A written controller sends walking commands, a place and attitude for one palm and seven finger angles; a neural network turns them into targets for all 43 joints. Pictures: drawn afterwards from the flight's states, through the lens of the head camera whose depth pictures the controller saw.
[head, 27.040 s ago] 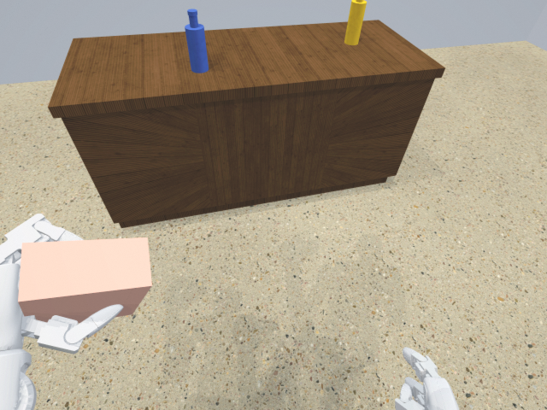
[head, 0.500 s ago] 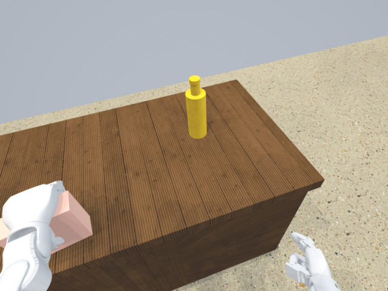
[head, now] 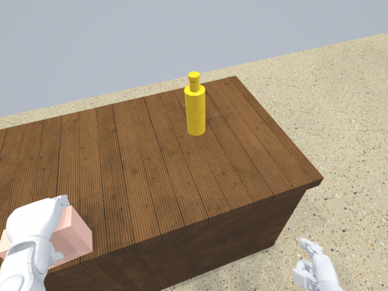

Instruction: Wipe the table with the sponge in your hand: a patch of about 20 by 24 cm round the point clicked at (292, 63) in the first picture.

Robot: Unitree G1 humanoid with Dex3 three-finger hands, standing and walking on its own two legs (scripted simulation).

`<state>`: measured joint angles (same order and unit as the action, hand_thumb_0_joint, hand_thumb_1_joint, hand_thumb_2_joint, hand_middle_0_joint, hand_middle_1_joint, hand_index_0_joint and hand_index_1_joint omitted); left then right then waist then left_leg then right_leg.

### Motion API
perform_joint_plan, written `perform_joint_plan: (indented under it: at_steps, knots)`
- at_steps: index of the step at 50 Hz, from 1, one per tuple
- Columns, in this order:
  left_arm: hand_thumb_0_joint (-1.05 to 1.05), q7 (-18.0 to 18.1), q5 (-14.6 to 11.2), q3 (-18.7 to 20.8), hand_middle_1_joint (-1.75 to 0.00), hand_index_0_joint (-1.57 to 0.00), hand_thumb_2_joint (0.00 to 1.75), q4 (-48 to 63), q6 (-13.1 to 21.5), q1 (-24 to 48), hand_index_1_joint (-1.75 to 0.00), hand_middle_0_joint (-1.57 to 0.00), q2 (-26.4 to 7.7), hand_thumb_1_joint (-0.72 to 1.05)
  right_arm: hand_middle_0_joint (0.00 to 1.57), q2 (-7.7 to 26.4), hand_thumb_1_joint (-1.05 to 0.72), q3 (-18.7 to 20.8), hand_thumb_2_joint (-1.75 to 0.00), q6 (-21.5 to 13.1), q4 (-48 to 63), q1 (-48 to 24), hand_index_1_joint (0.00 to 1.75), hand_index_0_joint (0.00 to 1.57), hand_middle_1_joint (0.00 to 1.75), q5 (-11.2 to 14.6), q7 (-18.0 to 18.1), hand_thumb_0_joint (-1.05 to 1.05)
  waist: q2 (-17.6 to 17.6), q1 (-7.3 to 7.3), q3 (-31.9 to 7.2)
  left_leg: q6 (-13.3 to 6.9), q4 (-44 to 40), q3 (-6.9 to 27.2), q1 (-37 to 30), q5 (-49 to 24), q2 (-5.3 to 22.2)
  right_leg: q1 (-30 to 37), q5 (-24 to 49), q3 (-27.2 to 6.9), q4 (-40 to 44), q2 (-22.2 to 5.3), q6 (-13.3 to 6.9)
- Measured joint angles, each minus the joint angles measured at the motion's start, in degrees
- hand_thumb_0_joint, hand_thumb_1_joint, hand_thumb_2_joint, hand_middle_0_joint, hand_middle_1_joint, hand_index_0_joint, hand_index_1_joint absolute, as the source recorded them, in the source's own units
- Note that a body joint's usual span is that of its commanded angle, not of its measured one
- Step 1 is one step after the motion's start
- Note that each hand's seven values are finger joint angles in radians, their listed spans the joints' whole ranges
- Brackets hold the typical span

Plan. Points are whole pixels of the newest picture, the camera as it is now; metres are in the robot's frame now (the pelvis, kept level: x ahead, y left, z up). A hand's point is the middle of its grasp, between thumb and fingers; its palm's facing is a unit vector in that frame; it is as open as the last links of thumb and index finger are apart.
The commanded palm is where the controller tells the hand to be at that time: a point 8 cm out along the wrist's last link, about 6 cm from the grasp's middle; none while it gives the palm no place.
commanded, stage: lower the sponge onto the table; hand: left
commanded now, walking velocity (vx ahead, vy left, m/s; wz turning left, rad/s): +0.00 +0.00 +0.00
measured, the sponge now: (54, 245) +0.18 +0.35 -0.03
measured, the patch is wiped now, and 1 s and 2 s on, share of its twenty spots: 0.00 0.15 0.25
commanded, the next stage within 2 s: wipe forward along the first lane in 0.12 s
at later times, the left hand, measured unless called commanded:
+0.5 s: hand (55, 216) +0.23 +0.36 +0.00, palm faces -0.11 -0.03 -0.99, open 9.5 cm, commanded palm +0.21 +0.36 +0.06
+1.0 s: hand (58, 198) +0.27 +0.39 -0.01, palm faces -0.14 -0.04 -0.99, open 9.5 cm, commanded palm +0.26 +0.38 +0.04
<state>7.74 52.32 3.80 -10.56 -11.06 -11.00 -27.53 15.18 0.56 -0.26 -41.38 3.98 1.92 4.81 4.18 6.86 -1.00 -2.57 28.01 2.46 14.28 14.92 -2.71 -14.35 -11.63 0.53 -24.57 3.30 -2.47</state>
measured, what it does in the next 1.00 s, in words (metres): stands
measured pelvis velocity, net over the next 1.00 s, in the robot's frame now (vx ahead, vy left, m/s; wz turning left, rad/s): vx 0.00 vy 0.01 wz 0.00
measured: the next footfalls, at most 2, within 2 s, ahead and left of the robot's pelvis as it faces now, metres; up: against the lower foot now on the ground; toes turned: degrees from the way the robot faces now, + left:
none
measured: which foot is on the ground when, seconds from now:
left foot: down 0.00-1.00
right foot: down 0.00-1.00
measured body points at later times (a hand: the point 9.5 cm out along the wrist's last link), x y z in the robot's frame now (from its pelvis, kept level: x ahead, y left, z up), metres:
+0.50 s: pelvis -0.01 +0.01 -0.01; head +0.01 +0.00 +0.44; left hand +0.23 +0.36 +0.05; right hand +0.20 -0.22 -0.11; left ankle -0.01 +0.09 -0.74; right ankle +0.01 -0.10 -0.74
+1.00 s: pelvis +0.00 +0.01 -0.01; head +0.05 +0.00 +0.44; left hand +0.28 +0.38 +0.04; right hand +0.16 -0.25 -0.13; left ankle -0.01 +0.09 -0.74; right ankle +0.01 -0.10 -0.74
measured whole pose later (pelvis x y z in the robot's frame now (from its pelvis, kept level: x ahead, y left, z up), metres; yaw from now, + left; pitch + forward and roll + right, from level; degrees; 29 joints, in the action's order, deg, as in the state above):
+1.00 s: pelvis +0.00 +0.01 -0.01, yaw +0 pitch +9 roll -2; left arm 14.0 55.9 7.6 -34.5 -5.6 8.2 -31.0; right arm 16.1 2.2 2.4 -42.4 9.0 3.3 4.2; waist 2.9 3.4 -4.4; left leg -3.2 35.1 2.4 26.4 17.7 -2.9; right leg -25.8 -13.8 0.8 -30.3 3.3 -1.7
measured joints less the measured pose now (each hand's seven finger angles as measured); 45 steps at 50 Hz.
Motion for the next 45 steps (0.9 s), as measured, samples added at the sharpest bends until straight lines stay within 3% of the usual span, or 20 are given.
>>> perform_joint_plan:
  at_steps: [6,11,16,21,26,34,41,45]
  knots:
    - [0.0,3.2,2.1,0.8,-1.38,-0.79,1.05,0.0,4.4,-0.5,-1.38,-0.79,0.2,-0.44,0.2,-0.7,-0.9,0.5,-0.9,-0.1,-0.5,0.5,0.3,0.2,0.3,-0.4,0.1,0.01,-0.7,0.28,-0.3,0.0,1.1,-0.4,0.7,0.5,0.2,-0.7,-0.2,-0.3,-0.8,0.2,0.1]
    - [0.0,5.4,1.5,1.6,-1.38,-0.79,1.05,-1.0,2.2,0.0,-1.38,-0.79,0.4,-0.44,0.2,-0.9,-0.9,0.8,-0.9,0.3,-0.6,0.6,0.3,0.2,0.3,0.2,-0.3,0.01,-0.5,0.1,-0.7,-0.1,1.5,-0.6,1.3,0.5,0.0,-1.3,-0.1,-0.5,-1.2,0.1,0.3]
    - [0.0,4.3,0.8,0.0,-1.38,-0.79,1.05,-5.0,-0.3,2.6,-1.38,-0.79,0.6,-0.44,0.2,-0.7,-0.9,0.3,-0.9,0.4,-0.6,0.3,0.3,0.2,0.3,0.7,0.0,0.01,-0.4,-0.26,-0.7,-0.4,1.8,-0.2,2.4,0.1,-0.5,-2.3,-0.1,-0.1,-1.7,-0.5,0.6]
    - [0.0,3.6,3.0,-1.4,-1.38,-0.79,1.05,-9.6,1.7,8.2,-1.38,-0.79,0.1,-0.44,0.2,-1.0,-0.9,-0.2,-0.9,-0.2,-0.6,0.3,0.3,0.2,0.3,0.5,0.9,0.01,-1.2,-0.33,0.1,-0.5,2.9,0.3,4.2,0.0,-0.8,-4.0,-0.3,0.5,-2.9,-0.7,0.6]
    - [0.0,5.2,4.4,-0.4,-1.38,-0.79,1.05,-13.3,4.1,13.3,-1.38,-0.79,-1.1,-0.44,0.2,-1.6,-0.9,-0.2,-0.9,0.0,-1.0,0.8,0.3,0.2,0.3,0.6,1.1,0.01,-1.6,-1.1,-0.6,-0.3,4.0,0.2,6.0,0.5,-0.6,-5.7,-0.5,0.4,-3.7,-0.5,0.5]
    - [0.0,4.7,2.8,0.8,-1.38,-0.79,1.05,-19.2,1.2,15.6,-1.38,-0.79,-1.4,-0.44,0.21,-0.7,-0.9,-0.3,-0.9,1.8,-0.6,2.9,0.3,0.2,0.3,1.3,0.1,0.01,-1.2,-3.14,-1.9,-0.5,3.9,-0.7,7.7,0.9,-0.4,-7.6,-0.6,-0.4,-3.6,-0.3,0.7]
    - [0.0,5.4,4.5,2.6,-1.38,-0.79,1.05,-20.2,4.3,17.0,-1.38,-0.79,-2.9,-0.44,0.2,0.6,-0.9,1.0,-0.9,2.2,-1.1,5.0,0.3,0.2,0.3,1.0,-0.1,0.01,-1.4,-3.17,-2.0,-0.6,5.3,-0.1,9.5,1.8,-0.3,-9.0,-1.4,0.1,-4.3,-0.2,0.7]
    - [0.0,6.0,4.0,3.0,-1.38,-0.79,1.05,-21.6,4.8,17.7,-1.38,-0.79,-3.2,-0.44,0.2,1.0,-0.91,1.6,-0.9,2.4,-1.3,5.1,0.3,0.2,0.3,1.2,-0.4,0.01,-1.1,-3.35,-2.5,-0.6,6.2,-0.1,10.8,2.3,-0.2,-10.2,-1.7,0.2,-4.9,-0.1,0.7]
